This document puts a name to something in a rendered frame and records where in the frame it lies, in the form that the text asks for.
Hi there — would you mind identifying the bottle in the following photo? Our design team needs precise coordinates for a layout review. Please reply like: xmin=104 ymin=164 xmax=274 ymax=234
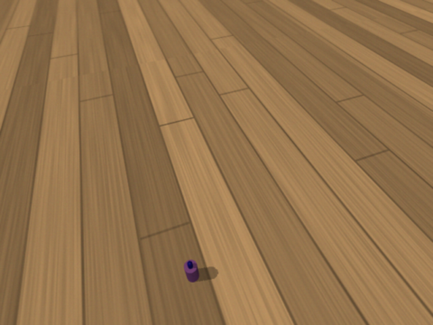
xmin=184 ymin=260 xmax=199 ymax=282

